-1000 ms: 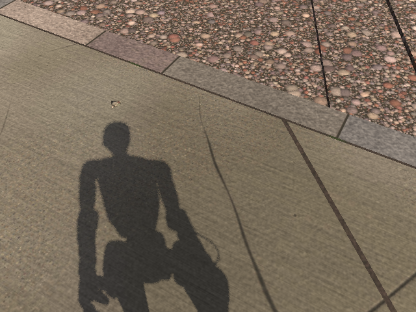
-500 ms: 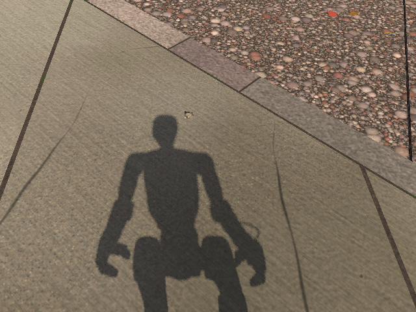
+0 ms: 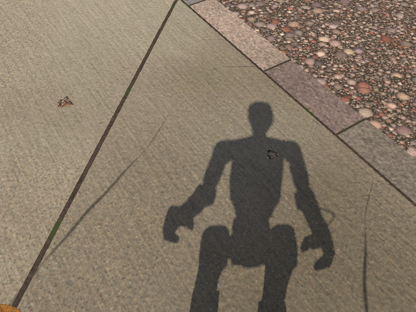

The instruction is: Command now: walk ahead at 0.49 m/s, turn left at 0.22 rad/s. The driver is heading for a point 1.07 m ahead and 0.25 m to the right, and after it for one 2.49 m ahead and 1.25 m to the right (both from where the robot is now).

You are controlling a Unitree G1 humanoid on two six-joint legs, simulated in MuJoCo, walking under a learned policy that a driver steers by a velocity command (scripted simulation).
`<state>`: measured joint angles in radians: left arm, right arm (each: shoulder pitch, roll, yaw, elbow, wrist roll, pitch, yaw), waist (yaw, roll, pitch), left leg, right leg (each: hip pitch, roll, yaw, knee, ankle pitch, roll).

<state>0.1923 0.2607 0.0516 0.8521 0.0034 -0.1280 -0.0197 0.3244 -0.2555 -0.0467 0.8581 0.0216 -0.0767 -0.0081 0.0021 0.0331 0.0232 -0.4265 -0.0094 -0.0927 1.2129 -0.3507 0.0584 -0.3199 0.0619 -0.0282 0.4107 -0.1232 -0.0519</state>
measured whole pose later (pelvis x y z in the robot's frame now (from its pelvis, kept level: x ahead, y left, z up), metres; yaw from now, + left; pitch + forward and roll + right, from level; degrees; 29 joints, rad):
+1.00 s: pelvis +0.50 -0.05 -0.01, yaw -26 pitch +2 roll +1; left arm 0.16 0.29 0.07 0.68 -0.01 -0.04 -0.04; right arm 0.21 -0.29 -0.05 0.80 0.01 -0.10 -0.02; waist -0.01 0.01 0.07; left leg -0.42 0.06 -0.02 1.27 -0.46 -0.04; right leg -0.42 0.07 -0.02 0.55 -0.17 -0.09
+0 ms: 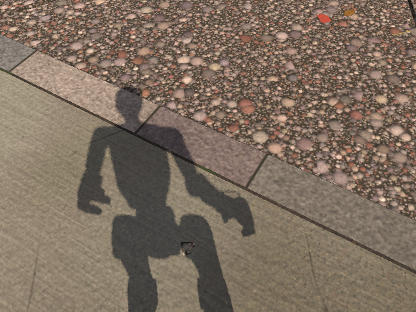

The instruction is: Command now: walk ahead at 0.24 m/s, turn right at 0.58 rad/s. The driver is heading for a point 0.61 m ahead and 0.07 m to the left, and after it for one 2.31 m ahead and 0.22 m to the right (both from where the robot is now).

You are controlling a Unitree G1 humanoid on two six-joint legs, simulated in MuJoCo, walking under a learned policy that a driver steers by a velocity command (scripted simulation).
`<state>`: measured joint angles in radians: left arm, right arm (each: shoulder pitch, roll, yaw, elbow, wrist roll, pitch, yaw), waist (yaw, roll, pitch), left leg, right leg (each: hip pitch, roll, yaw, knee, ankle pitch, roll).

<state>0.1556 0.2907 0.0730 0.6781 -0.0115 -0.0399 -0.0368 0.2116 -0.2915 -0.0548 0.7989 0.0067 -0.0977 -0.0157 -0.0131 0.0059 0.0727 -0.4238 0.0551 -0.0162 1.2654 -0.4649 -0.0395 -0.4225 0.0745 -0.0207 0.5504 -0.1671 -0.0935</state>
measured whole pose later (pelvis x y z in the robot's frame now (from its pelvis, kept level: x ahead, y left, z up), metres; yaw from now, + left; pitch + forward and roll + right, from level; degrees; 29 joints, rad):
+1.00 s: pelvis +0.19 +0.08 +0.00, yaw +9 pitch +3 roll +0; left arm 0.31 0.31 0.09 0.75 -0.03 -0.03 0.01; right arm 0.08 -0.27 -0.06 0.58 0.03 0.01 0.05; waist 0.08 0.00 0.02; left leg -0.45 0.03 0.05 0.66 -0.33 0.02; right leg -0.05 -0.09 -0.17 0.43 -0.42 0.04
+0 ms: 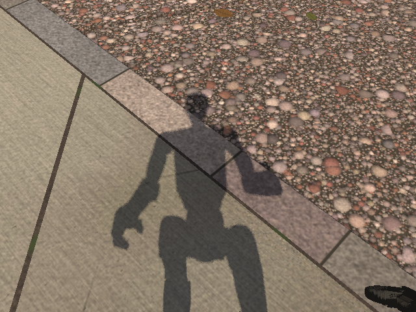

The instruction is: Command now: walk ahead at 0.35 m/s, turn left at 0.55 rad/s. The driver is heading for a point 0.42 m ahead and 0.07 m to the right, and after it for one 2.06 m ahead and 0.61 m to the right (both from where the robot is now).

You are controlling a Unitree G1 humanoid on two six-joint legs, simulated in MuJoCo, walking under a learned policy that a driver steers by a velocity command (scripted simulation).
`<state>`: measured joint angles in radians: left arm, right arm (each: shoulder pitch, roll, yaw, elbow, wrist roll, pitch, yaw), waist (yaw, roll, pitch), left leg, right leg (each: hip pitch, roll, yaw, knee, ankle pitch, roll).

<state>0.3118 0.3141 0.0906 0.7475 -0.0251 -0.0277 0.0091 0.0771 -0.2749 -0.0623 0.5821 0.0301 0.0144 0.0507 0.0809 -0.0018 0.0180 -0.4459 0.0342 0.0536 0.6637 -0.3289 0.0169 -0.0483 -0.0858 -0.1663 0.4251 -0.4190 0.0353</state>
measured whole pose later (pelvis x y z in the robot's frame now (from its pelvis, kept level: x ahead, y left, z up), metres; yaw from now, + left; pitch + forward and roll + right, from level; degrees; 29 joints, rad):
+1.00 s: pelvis +0.56 +0.01 -0.01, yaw -20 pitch +2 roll -1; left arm 0.39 0.27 0.04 0.81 0.07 -0.12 -0.10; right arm 0.07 -0.26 0.06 0.67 -0.05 -0.10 0.02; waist 0.08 0.02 -0.02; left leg -0.49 0.03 -0.01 0.53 -0.08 0.02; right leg -0.11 0.11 0.21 0.56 -0.46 -0.05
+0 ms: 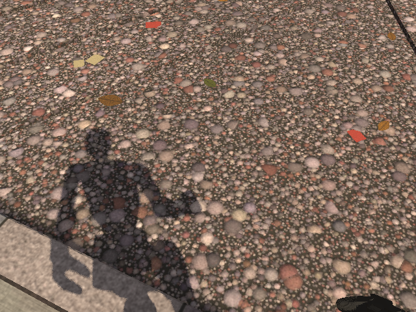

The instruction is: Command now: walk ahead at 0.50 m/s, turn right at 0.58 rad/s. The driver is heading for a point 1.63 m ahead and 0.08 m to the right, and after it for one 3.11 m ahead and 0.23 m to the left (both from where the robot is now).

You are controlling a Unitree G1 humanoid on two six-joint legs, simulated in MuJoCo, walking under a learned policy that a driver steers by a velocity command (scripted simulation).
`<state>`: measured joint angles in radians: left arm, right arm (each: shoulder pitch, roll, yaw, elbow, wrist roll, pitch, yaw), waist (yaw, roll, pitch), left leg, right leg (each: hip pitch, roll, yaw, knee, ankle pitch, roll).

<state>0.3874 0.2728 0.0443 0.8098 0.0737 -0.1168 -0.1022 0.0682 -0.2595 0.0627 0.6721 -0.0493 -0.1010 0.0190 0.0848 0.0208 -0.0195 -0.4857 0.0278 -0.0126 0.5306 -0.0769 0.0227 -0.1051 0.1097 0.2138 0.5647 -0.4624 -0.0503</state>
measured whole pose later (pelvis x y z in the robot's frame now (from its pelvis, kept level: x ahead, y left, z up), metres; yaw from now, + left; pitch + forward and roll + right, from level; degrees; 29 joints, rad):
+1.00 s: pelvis +0.58 -0.08 -0.11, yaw -9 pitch +2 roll -3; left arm 0.49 0.22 0.02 0.95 -0.01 -0.08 0.02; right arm 0.02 -0.23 -0.02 0.74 0.02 -0.08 0.09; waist 0.08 0.03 0.00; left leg -0.46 -0.01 0.00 0.47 0.03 0.10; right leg -0.21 -0.03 -0.12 1.31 -0.67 0.03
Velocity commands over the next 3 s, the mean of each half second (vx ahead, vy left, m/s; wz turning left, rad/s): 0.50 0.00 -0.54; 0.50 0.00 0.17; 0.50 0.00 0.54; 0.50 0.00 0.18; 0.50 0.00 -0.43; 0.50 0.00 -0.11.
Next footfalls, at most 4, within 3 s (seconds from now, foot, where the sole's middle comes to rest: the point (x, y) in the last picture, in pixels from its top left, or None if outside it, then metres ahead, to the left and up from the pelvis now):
0.50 right None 0.35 -0.16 -0.76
0.96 left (243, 258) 0.75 -0.03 -0.88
1.38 right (302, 222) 0.92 -0.26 -0.88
1.86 left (225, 183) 1.09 0.06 -0.88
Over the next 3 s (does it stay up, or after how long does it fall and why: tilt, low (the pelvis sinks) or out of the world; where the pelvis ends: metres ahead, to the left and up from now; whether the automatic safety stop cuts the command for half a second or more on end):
stays up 1.62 -0.03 -0.12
